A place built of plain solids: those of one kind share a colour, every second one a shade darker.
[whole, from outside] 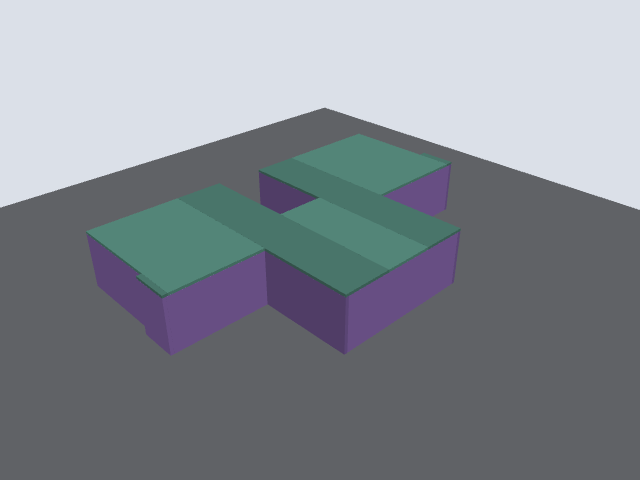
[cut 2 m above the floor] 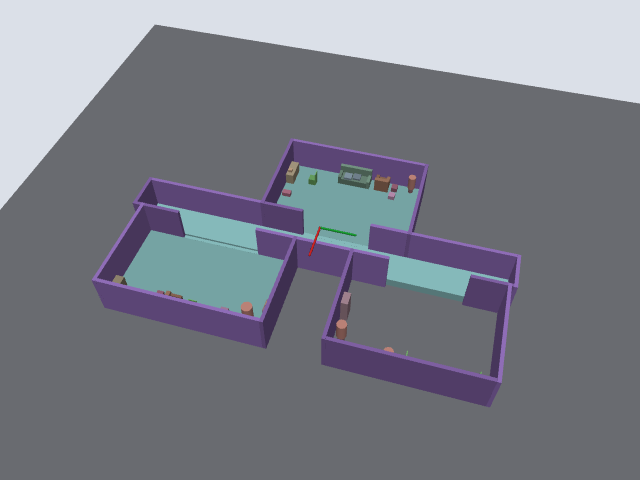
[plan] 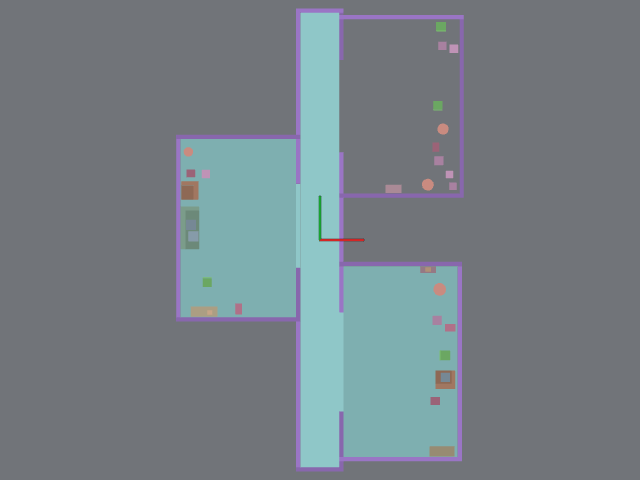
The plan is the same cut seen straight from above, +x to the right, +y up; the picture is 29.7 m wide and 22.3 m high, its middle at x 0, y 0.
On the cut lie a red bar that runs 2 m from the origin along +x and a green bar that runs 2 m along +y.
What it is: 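A storey of a split-level house; a hall and three lower rooms open beside it; the rooms' floors lie 0.52 m, 0.122 m and not at all below the hall's; a bare drop, one riser, a flush line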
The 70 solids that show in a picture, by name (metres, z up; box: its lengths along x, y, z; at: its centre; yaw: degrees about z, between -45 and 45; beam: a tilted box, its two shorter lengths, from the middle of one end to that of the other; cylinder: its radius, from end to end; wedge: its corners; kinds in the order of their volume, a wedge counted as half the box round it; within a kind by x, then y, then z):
{
 "floor_1": {"box": [5.37, 8.28, 0.57], "at": [-3.8, 0.55, 0.24]},
 "floor_2": {"box": [0.2, 3.89, 0.57], "at": [-1.01, 0.66, 0.24]},
 "floor_3": {"box": [1.8, 21.11, 0.57], "at": [-0.01, 0.0, 0.24]},
 "floor_4": {"box": [0.2, 4.6, 0.45], "at": [0.99, -5.67, 0.18]},
 "floor_5": {"box": [5.3, 8.87, 0.45], "at": [3.74, -5.65, 0.18]},
 "wall_1": {"box": [0.2, 8.28, 3.3], "at": [-6.59, 0.55, 1.6]},
 "wall_2": {"box": [5.77, 0.2, 3.3], "at": [-3.8, -3.69, 1.6]},
 "wall_3": {"box": [5.77, 0.2, 3.3], "at": [-3.8, 4.79, 1.6]},
 "wall_4": {"box": [0.2, 6.77, 3.3], "at": [-1.01, -7.17, 1.6]},
 "wall_5": {"box": [0.2, 2.3, 3.3], "at": [-1.01, -2.44, 1.6]},
 "wall_6": {"box": [0.2, 2.09, 3.3], "at": [-1.01, 3.65, 1.6]},
 "wall_7": {"box": [0.2, 5.67, 3.3], "at": [-1.01, 7.72, 1.6]},
 "wall_8": {"box": [2.2, 0.2, 3.3], "at": [-0.01, -10.66, 1.6]},
 "wall_9": {"box": [2.2, 0.2, 3.3], "at": [-0.01, 10.66, 1.6]},
 "wall_10": {"box": [0.2, 2.11, 3.3], "at": [0.99, -9.03, 1.6]},
 "wall_11": {"box": [0.2, 2.15, 3.3], "at": [0.99, -2.29, 1.6]},
 "wall_12": {"box": [0.2, 2.98, 3.3], "at": [0.99, 0.47, 1.6]},
 "wall_13": {"box": [0.2, 1.91, 3.3], "at": [0.99, 3.12, 1.6]},
 "wall_14": {"box": [0.2, 1.9, 3.3], "at": [0.99, 9.31, 1.6]},
 "wall_15": {"box": [5.7, 0.2, 3.3], "at": [3.74, -10.18, 1.6]},
 "wall_16": {"box": [5.7, 0.2, 3.3], "at": [3.74, -1.11, 1.6]},
 "wall_17": {"box": [5.79, 0.2, 3.3], "at": [3.79, 2.06, 1.6]},
 "wall_18": {"box": [5.79, 0.2, 3.3], "at": [3.79, 10.36, 1.6]},
 "wall_19": {"box": [0.2, 8.87, 3.3], "at": [6.49, -5.65, 1.6]},
 "wall_20": {"box": [0.2, 8.09, 3.3], "at": [6.59, 6.21, 1.6]},
 "roof_1": {"box": [7.78, 2.98, 0.16], "at": [-2.8, 0.47, 3.33]},
 "roof_2": {"box": [13.28, 2.77, 0.16], "at": [-0.05, -2.4, 3.33]},
 "roof_3": {"box": [2.2, 0.47, 0.16], "at": [-0.01, -10.52, 3.33]},
 "roof_4": {"box": [2.2, 0.3, 0.16], "at": [-0.01, 10.61, 3.33]},
 "roof_5": {"box": [13.37, 2.93, 0.16], "at": [0.0, 3.43, 3.33]},
 "roof_6": {"box": [7.71, 6.49, 0.16], "at": [2.74, -7.04, 3.33]},
 "roof_7": {"box": [7.8, 5.57, 0.16], "at": [2.79, 7.67, 3.33]},
 "sofa_1": {"box": [0.22, 1.99, 0.92], "at": [-6.36, 0.56, 0.99]},
 "sofa_2": {"box": [0.64, 0.19, 0.57], "at": [-5.93, -0.34, 0.81]},
 "sofa_3": {"box": [0.64, 1.61, 0.42], "at": [-5.93, 0.56, 0.74]},
 "sofa_4": {"box": [0.64, 0.19, 0.57], "at": [-5.93, 1.46, 0.81]},
 "armchair_1": {"box": [0.57, 0.2, 0.6], "at": [-6.16, 1.97, 0.82]},
 "armchair_2": {"box": [0.57, 0.47, 0.46], "at": [-6.16, 2.3, 0.75]},
 "armchair_3": {"box": [0.57, 0.2, 0.6], "at": [-6.16, 2.63, 0.82]},
 "armchair_4": {"box": [0.24, 0.86, 0.88], "at": [-5.76, 2.3, 0.96]},
 "armchair_5": {"box": [0.16, 0.61, 0.69], "at": [5.44, -6.37, 0.75]},
 "armchair_6": {"box": [0.92, 0.24, 0.85], "at": [5.82, -6.8, 0.83]},
 "armchair_7": {"box": [0.6, 0.61, 0.46], "at": [5.82, -6.37, 0.63]},
 "sideboard_1": {"box": [1.25, 0.48, 0.71], "at": [-5.39, -3.33, 0.88]},
 "sideboard_2": {"box": [1.16, 0.48, 0.72], "at": [5.67, -9.82, 0.76]},
 "bush_1": {"cylinder": 0.22, "from": [-6.12, 4.1, 0.9], "to": [-6.12, 4.1, 1.77]},
 "bush_2": {"cylinder": 0.27, "from": [5.01, 2.57, 0.5], "to": [5.01, 2.57, 1.51]},
 "bush_3": {"cylinder": 0.29, "from": [5.56, -2.29, 0.71], "to": [5.56, -2.29, 1.9]},
 "bush_4": {"cylinder": 0.26, "from": [5.72, 5.15, 0.5], "to": [5.72, 5.15, 1.19]},
 "case_1": {"box": [0.75, 0.39, 1.59], "at": [3.42, 2.38, 0.74]},
 "case_2": {"box": [0.74, 0.31, 1.2], "at": [5.03, -1.39, 1.0]},
 "basket_1": {"box": [0.39, 0.39, 0.27], "at": [-5.3, 3.07, 0.66]},
 "basket_2": {"box": [0.44, 0.44, 0.36], "at": [5.44, -3.73, 0.58]},
 "basket_3": {"box": [0.43, 0.43, 0.43], "at": [5.52, 3.69, 0.17]},
 "basket_4": {"box": [0.39, 0.39, 0.34], "at": [5.69, 9.02, 0.12]},
 "basket_5": {"box": [0.35, 0.35, 0.33], "at": [6.02, 3.04, 0.12]},
 "basket_6": {"box": [0.35, 0.35, 0.37], "at": [6.18, 2.5, 0.14]},
 "basket_7": {"box": [0.4, 0.4, 0.41], "at": [6.22, 8.88, 0.16]},
 "chair_1": {"box": [0.43, 0.41, 0.42], "at": [-5.24, -1.98, 0.74]},
 "chair_2": {"box": [0.43, 0.39, 0.49], "at": [5.47, 6.26, 0.19]},
 "chair_3": {"box": [0.46, 0.39, 0.5], "at": [5.62, 9.93, 0.2]},
 "chair_4": {"box": [0.46, 0.47, 0.41], "at": [5.82, -5.36, 0.61]},
 "toybox_1": {"box": [0.4, 0.36, 0.3], "at": [-6.0, 3.1, 0.68]},
 "toybox_2": {"box": [0.32, 0.51, 0.27], "at": [-3.78, -3.21, 0.66]},
 "toybox_3": {"box": [0.44, 0.37, 0.3], "at": [5.36, -7.48, 0.55]},
 "toybox_4": {"box": [0.31, 0.43, 0.38], "at": [5.38, 4.31, 0.14]},
 "toybox_5": {"box": [0.49, 0.35, 0.34], "at": [6.05, -4.08, 0.57]},
 "cushion_1": {"box": [0.47, 0.47, 0.11], "at": [-5.99, 0.7, 1.0]},
 "cushion_2": {"box": [0.48, 0.48, 0.15], "at": [-5.88, 0.17, 1.02]},
 "cushion_3": {"box": [0.43, 0.43, 0.15], "at": [5.83, -6.39, 0.94]}
}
